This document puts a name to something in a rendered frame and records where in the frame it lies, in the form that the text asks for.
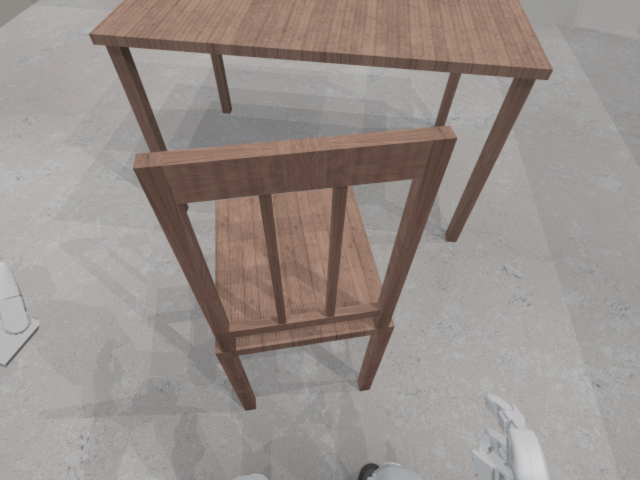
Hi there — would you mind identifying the robot right hand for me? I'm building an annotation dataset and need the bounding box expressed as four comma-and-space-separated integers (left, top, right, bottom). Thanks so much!
472, 393, 550, 480

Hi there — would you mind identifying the chair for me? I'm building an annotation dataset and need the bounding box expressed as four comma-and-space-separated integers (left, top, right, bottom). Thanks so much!
133, 126, 457, 411

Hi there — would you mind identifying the robot left hand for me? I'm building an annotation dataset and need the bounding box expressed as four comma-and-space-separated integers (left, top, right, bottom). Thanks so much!
0, 262, 40, 368

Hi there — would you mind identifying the robot right shin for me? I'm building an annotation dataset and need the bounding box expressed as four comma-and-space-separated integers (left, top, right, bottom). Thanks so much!
374, 463, 402, 473

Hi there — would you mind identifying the table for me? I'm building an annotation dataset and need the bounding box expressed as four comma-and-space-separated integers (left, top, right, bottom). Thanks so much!
89, 0, 553, 242

